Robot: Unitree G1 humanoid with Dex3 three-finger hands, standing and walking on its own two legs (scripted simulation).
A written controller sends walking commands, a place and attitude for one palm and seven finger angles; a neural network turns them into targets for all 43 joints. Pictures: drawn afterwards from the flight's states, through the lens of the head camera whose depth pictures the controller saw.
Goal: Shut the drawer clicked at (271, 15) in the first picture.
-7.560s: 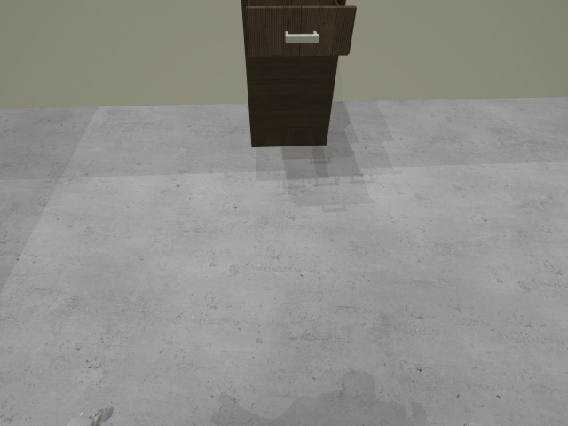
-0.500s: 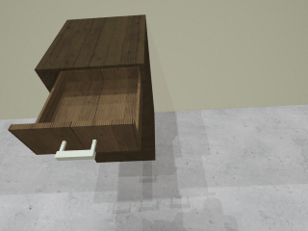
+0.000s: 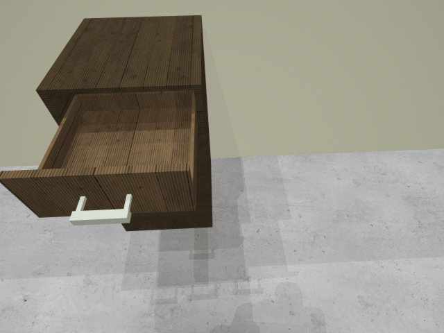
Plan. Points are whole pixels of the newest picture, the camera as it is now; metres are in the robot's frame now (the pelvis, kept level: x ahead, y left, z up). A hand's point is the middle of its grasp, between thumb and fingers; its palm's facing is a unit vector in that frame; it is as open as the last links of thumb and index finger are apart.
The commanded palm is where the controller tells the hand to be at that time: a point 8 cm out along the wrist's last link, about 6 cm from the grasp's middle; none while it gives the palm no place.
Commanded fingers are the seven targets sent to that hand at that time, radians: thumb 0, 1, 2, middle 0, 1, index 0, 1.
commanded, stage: look again from close up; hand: left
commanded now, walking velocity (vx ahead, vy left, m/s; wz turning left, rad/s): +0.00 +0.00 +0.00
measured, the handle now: (103, 208) +0.36 +0.28 -0.03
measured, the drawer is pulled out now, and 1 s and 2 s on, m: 0.28 0.28 0.28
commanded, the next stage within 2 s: shuffle to correct the standing spot in 0.48 s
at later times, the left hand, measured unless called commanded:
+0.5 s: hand out of the picture +0.04 +0.15 -0.16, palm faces +0.04 -0.97 -0.25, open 7.3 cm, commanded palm none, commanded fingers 0.00 0.90 0.90 -0.20 -0.30 -0.20 -0.30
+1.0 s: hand out of the picture -0.01 +0.20 -0.18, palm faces +0.15 -0.97 -0.22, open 7.4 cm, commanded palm none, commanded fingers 0.00 0.90 0.90 -0.20 -0.30 -0.20 -0.30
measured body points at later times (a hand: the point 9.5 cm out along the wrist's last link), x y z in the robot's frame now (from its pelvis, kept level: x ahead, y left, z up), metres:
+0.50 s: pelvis +0.02 -0.03 +0.00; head +0.03 -0.06 +0.45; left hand +0.04 +0.20 -0.14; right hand +0.02 -0.24 -0.17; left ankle -0.03 +0.11 -0.73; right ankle +0.02 -0.09 -0.73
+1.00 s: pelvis +0.02 +0.02 -0.01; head +0.03 +0.02 +0.44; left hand -0.02 +0.25 -0.16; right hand +0.05 -0.22 -0.16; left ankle +0.04 +0.14 -0.74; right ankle +0.02 -0.09 -0.73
